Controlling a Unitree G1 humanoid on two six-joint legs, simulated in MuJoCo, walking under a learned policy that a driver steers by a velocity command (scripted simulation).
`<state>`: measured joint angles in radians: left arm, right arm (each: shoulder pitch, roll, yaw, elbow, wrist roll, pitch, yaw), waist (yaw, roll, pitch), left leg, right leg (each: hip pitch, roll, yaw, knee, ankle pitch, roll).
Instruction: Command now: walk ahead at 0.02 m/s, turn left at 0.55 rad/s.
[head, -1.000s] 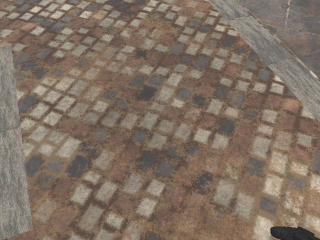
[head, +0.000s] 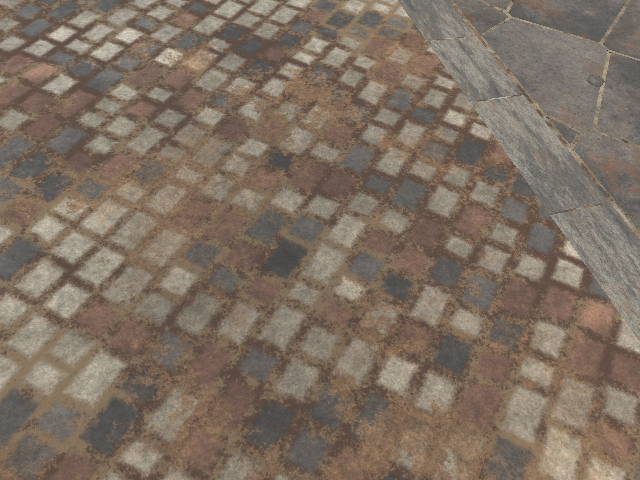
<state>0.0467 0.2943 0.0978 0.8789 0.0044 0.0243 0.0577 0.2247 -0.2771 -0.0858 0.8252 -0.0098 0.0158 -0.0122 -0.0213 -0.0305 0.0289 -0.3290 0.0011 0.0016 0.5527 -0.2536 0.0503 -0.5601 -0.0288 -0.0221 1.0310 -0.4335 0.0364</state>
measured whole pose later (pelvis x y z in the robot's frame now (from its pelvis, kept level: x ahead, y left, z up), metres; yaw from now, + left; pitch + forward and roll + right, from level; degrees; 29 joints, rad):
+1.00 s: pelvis +0.02 +0.00 +0.00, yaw +16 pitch -2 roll +0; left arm 0.15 0.28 0.04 0.99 0.01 0.00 0.02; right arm 0.18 -0.23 -0.03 0.84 -0.01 0.00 -0.01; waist 0.03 -0.01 0.04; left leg -0.18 -0.02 -0.04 0.51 -0.30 0.01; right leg -0.19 -0.04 0.03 0.47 -0.26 0.06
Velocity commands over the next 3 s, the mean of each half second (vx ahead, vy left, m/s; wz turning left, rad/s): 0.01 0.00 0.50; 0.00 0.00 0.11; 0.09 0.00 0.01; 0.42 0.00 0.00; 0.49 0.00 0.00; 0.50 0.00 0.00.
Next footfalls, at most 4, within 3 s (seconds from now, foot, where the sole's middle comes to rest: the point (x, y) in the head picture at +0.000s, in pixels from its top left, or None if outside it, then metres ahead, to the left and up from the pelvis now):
0.38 right None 0.10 -0.14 -0.77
0.70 left None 0.02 0.11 -0.77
1.96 left None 0.41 0.21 -0.77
2.48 right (273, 343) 0.78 0.06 -0.77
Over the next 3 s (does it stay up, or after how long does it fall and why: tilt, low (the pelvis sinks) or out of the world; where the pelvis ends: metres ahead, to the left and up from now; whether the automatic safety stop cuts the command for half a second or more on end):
stays up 0.85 0.20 0.00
